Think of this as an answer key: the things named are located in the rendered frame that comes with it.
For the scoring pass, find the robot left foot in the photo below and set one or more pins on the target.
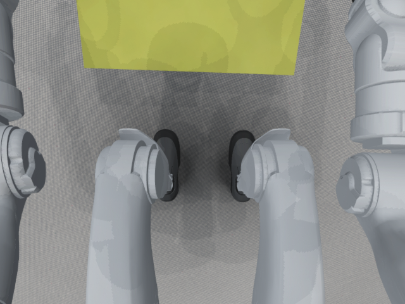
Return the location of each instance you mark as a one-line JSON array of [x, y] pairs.
[[169, 143]]

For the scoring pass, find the right robot forearm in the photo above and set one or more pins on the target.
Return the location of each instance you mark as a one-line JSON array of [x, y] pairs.
[[376, 33]]

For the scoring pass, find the right robot upper arm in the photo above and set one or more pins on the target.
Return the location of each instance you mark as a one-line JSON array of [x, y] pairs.
[[372, 187]]

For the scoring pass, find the left robot forearm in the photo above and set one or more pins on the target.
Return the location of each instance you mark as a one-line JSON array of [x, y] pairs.
[[11, 99]]

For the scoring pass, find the left robot upper arm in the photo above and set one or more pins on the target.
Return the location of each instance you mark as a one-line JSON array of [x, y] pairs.
[[22, 172]]

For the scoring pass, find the left robot thigh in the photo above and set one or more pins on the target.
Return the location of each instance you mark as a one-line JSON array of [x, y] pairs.
[[120, 268]]

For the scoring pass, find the carton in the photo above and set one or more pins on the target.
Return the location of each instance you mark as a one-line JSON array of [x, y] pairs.
[[220, 36]]

